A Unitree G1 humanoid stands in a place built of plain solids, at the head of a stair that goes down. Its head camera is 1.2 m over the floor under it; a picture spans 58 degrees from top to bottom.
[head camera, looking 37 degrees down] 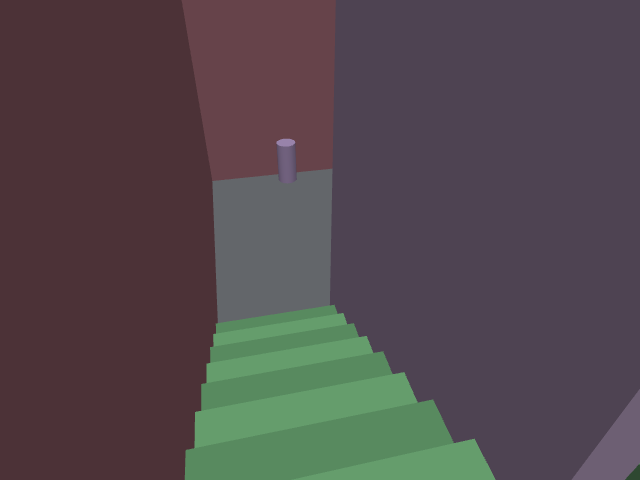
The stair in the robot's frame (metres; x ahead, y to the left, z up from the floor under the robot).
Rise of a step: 0.17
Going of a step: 0.26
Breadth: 0.96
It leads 12 degrees to the left of straight ahead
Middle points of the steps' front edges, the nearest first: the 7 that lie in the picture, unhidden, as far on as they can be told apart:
0.89 0.02 -0.34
1.14 0.07 -0.51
1.39 0.13 -0.67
1.65 0.18 -0.84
1.90 0.24 -1.01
2.15 0.29 -1.18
2.40 0.35 -1.35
